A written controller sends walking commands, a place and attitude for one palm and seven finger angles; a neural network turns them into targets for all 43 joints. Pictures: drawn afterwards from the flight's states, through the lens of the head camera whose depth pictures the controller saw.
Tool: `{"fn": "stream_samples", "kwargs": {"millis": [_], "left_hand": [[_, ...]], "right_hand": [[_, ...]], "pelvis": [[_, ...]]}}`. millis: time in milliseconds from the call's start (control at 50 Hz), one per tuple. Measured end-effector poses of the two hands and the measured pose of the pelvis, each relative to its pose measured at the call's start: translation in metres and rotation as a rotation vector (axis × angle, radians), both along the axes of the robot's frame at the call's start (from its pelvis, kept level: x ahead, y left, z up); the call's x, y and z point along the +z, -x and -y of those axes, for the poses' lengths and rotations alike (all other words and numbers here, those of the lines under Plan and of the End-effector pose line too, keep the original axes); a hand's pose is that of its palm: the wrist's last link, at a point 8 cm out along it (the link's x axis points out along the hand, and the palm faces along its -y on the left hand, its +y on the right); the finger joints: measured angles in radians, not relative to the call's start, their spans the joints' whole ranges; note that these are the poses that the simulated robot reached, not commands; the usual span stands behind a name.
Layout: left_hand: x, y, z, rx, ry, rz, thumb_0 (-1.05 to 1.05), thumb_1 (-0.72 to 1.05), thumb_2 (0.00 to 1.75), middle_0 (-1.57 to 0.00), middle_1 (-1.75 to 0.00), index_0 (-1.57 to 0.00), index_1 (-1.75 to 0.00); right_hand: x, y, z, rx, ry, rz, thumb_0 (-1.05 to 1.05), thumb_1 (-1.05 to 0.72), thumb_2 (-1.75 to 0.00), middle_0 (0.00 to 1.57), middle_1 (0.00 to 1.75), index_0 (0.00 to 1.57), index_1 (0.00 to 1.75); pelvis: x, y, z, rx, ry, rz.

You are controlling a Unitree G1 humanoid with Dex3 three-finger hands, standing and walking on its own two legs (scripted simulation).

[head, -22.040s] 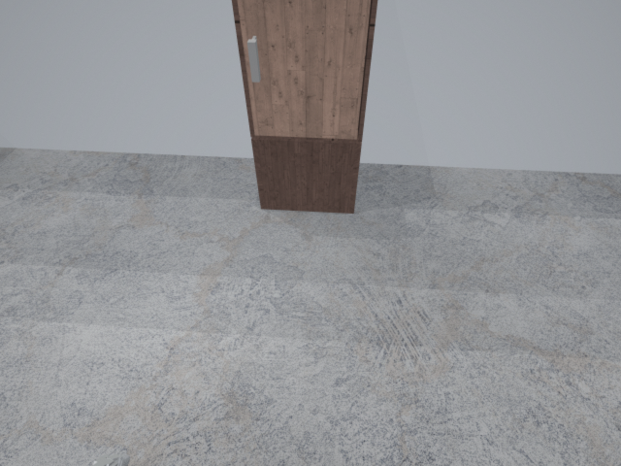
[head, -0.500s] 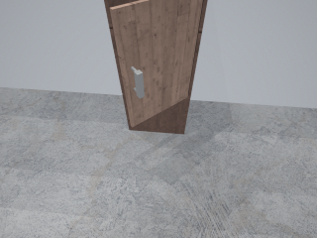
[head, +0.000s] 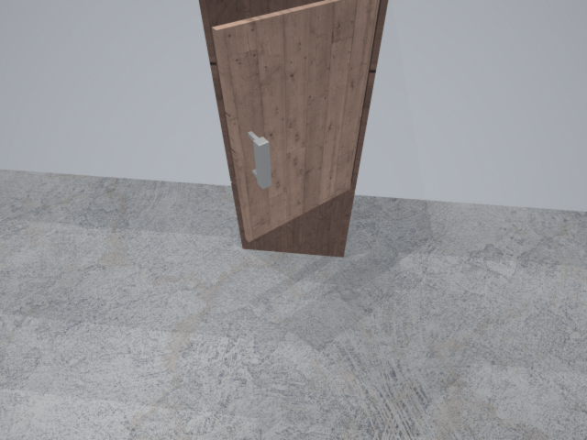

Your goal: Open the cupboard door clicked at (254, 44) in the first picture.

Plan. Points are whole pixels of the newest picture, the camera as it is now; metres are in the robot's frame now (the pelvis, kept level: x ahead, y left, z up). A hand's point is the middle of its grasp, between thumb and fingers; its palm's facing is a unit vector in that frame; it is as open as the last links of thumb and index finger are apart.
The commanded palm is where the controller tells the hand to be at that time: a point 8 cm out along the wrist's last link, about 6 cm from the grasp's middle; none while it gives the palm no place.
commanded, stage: look to check the result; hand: left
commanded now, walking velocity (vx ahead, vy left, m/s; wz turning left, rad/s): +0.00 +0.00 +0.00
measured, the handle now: (258, 159) +0.71 +0.13 -0.04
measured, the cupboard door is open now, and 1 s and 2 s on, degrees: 41 41 41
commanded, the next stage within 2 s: walk to a spot facing it in 0.58 s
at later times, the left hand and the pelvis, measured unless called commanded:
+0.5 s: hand out of the picture +0.05 +0.20 -0.17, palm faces +0.02 -0.96 -0.27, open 7.4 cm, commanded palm none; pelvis +0.01 -0.01 +0.00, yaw +0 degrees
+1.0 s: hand out of the picture +0.08 +0.20 -0.17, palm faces -0.08 -0.96 -0.26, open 7.4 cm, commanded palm none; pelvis +0.02 -0.01 -0.01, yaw -7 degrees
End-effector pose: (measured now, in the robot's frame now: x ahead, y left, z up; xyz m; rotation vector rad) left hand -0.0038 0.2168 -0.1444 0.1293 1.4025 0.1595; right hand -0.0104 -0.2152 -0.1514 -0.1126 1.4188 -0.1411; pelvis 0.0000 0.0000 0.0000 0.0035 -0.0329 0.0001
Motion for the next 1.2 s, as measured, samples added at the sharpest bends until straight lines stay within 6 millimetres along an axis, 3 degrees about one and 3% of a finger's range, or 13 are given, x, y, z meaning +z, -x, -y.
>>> {"fn": "stream_samples", "kwargs": {"millis": [280, 660, 840, 1020, 1140, 1200], "left_hand": [[0.007, -0.014, -0.019, -0.01, -0.054, 0.013, 0.01, 0.91, 0.9, -0.2, -0.3, -0.2, -0.3], [0.018, -0.065, -0.042, -0.053, -0.104, 0.109, 0.01, 0.91, 0.9, -0.21, -0.3, -0.2, -0.3], [0.019, -0.077, -0.047, -0.07, -0.121, 0.105, 0.01, 0.91, 0.9, -0.21, -0.3, -0.2, -0.3], [0.003, -0.084, -0.028, -0.141, -0.075, 0.054, 0.01, 0.91, 0.9, -0.2, -0.3, -0.2, -0.3], [0.0, -0.099, -0.005, -0.191, -0.083, 0.096, 0.01, 0.91, 0.9, -0.21, -0.3, -0.2, -0.3], [0.003, -0.1, 0.005, -0.204, -0.086, 0.096, 0.01, 0.91, 0.9, -0.21, -0.3, -0.2, -0.3]], "right_hand": [[0.002, -0.004, 0.016, 0.007, 0.022, -0.014, 0.0, -0.91, -0.9, 0.2, 0.3, 0.2, 0.3], [0.014, -0.056, 0.051, 0.055, 0.095, 0.077, 0.0, -0.91, -0.9, 0.2, 0.3, 0.2, 0.3], [0.016, -0.076, 0.057, 0.044, 0.117, 0.121, 0.0, -0.91, -0.9, 0.2, 0.3, 0.2, 0.3], [0.003, -0.052, 0.045, -0.067, 0.092, 0.129, 0.0, -0.91, -0.9, 0.2, 0.3, 0.21, 0.3], [-0.018, -0.025, 0.057, -0.137, 0.062, 0.091, 0.0, -0.91, -0.9, 0.2, 0.3, 0.21, 0.3], [-0.017, -0.02, 0.065, -0.17, 0.063, 0.074, 0.0, -0.91, -0.9, 0.2, 0.3, 0.21, 0.3]], "pelvis": [[0.001, -0.004, 0.004, 0.004, -0.001, 0.002], [0.004, -0.012, 0.005, 0.007, 0.001, 0.002], [0.002, -0.017, 0.005, -0.027, 0.002, -0.009], [-0.009, -0.014, 0.007, -0.127, -0.027, -0.02], [-0.021, -0.012, 0.024, -0.187, -0.036, -0.02], [-0.018, -0.007, 0.028, -0.204, -0.023, -0.018]]}}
